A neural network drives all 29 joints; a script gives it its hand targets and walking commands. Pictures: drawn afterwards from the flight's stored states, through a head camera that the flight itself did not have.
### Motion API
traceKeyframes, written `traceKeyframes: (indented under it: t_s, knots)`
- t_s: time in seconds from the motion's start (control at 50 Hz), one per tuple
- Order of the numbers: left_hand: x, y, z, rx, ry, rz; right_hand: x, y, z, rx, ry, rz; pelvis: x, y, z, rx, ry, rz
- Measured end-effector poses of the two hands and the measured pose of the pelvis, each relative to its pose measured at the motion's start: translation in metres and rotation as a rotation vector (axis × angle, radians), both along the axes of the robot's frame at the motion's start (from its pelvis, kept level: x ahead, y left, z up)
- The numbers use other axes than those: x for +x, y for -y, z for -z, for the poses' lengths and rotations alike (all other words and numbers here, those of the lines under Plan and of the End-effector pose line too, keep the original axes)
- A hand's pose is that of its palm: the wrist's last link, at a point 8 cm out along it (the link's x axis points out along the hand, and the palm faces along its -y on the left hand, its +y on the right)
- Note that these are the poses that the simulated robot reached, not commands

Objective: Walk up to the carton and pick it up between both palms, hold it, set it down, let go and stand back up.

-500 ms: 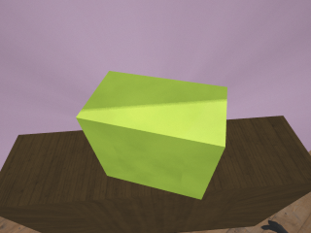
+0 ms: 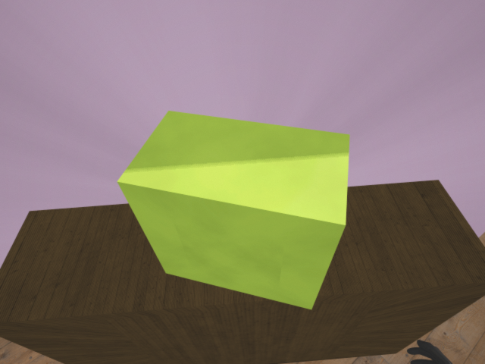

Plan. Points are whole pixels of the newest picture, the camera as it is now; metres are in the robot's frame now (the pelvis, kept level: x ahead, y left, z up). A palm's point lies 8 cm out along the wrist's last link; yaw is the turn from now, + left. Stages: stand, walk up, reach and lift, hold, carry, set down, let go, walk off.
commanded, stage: walk up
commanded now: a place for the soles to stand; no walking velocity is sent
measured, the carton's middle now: (243, 214) +0.37 +0.01 +0.03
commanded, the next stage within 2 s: reach and lift in 0.72 s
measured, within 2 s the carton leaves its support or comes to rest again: neither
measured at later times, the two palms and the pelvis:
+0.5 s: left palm out of the picture +0.06 +0.28 -0.10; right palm out of the picture +0.07 -0.35 -0.09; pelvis -0.01 -0.03 -0.01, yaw -2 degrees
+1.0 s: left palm out of the picture +0.13 +0.25 -0.09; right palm out of the picture +0.09 -0.35 -0.09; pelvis -0.04 -0.03 -0.02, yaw -1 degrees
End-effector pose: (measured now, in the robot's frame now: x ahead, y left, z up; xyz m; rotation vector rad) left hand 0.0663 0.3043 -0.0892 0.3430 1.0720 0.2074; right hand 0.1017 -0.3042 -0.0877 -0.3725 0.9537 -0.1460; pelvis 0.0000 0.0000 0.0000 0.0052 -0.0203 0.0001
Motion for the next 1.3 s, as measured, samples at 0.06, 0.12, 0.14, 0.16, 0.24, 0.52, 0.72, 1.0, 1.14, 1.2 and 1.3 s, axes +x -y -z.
traceKeyframes:
  t_s: [0.06,0.12,0.14,0.16,0.24,0.52,0.72,1.0,1.14,1.2,1.3]
  knots:
    - [-0.001,0.002,0.001,0.005,-0.007,-0.001,-0.001,0.006,0.0,-0.008,0.011,0.014,-0.001,0.004,0.002,0.002,0.006,0.003]
    - [0.0,0.008,0.002,0.011,-0.004,0.0,-0.002,0.016,0.001,-0.012,0.025,0.027,-0.001,0.011,0.004,0.003,0.016,0.006]
    - [0.0,0.01,0.003,0.011,-0.003,0.002,-0.002,0.019,0.001,-0.013,0.027,0.029,-0.002,0.014,0.005,0.002,0.018,0.007]
    - [-0.001,0.013,0.003,0.009,-0.002,0.002,-0.003,0.022,0.001,-0.015,0.028,0.031,-0.002,0.017,0.005,0.001,0.018,0.008]
    - [-0.003,0.021,0.005,-0.004,0.0,0.0,-0.007,0.028,0.0,-0.024,0.031,0.047,-0.005,0.019,0.005,0.004,0.02,0.01]
    - [-0.007,0.03,0.012,0.001,-0.025,0.031,-0.034,0.047,0.0,-0.048,-0.004,0.077,-0.015,0.033,0.008,0.004,0.018,0.035]
    - [-0.016,0.032,0.017,-0.022,-0.026,0.029,-0.051,0.044,-0.004,-0.061,-0.022,0.075,-0.025,0.03,0.006,0.003,0.024,0.036]
    - [0.061,0.057,0.005,-0.027,0.035,0.036,-0.011,0.045,0.006,-0.027,0.122,0.048,-0.036,0.029,0.022,-0.005,0.05,0.023]
    - [0.076,0.059,-0.008,-0.031,0.091,0.041,-0.007,0.016,0.007,0.034,0.144,0.045,-0.028,0.032,0.014,0.01,0.074,0.02]
    - [0.082,0.059,-0.016,-0.034,0.132,0.055,-0.008,0.005,0.005,0.045,0.166,0.043,-0.026,0.033,0.01,0.012,0.085,0.019]
    - [0.089,0.057,-0.031,-0.042,0.199,0.083,-0.014,-0.008,-0.006,0.05,0.221,0.048,-0.025,0.033,0.003,0.014,0.108,0.019]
